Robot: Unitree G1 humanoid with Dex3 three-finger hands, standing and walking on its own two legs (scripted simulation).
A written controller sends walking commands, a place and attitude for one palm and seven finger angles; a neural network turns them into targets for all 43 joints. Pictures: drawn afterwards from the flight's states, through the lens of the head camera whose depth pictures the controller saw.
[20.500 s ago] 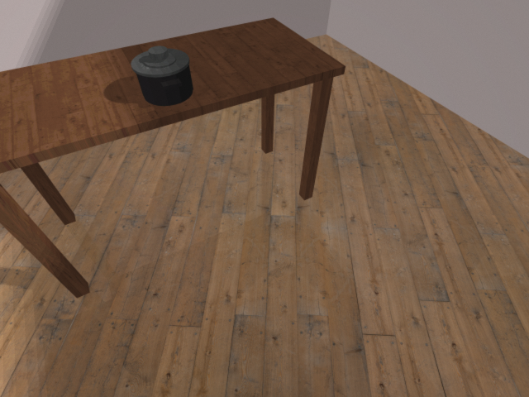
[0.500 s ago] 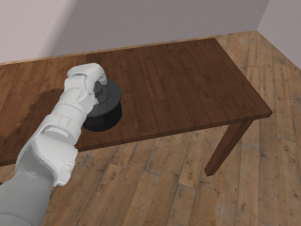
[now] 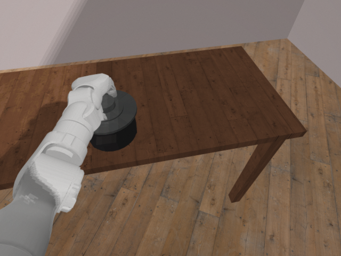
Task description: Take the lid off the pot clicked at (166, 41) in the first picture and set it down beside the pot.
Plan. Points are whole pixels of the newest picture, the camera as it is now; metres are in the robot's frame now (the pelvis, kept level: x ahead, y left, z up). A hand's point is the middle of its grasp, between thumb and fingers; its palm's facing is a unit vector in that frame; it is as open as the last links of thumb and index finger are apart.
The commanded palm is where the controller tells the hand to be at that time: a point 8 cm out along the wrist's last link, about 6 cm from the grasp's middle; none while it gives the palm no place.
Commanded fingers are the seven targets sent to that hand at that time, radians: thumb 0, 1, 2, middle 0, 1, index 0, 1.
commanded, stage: close the fingers and squeeze the knob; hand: left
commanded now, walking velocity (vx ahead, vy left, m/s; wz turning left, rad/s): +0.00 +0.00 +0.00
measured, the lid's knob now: (105, 103) +0.50 +0.16 +0.07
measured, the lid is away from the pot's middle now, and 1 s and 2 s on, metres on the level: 0.01 0.01 0.02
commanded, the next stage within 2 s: lift the lid straight up in 1.16 s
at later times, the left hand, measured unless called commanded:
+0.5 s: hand (98, 107) +0.46 +0.17 +0.09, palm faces -0.35 -0.09 -0.93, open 9.8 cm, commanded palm +0.47 +0.16 +0.15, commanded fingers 0.00 0.15 0.96 -0.62 -0.98 -0.62 -0.98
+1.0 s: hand (99, 105) +0.47 +0.17 +0.10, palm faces -0.35 -0.11 -0.93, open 8.8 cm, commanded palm +0.47 +0.17 +0.15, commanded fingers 0.00 0.36 1.12 -0.70 -1.02 -0.70 -0.96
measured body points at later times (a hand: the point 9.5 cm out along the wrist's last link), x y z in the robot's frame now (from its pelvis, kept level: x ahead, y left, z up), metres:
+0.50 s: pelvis +0.00 +0.00 +0.00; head +0.04 -0.01 +0.45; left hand +0.48 +0.17 +0.15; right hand +0.06 -0.26 -0.14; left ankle +0.03 +0.11 -0.73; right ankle -0.05 -0.13 -0.73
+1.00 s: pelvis +0.00 +0.00 +0.00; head +0.04 -0.01 +0.45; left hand +0.48 +0.17 +0.15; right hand +0.06 -0.27 -0.13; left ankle +0.03 +0.11 -0.73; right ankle -0.05 -0.13 -0.73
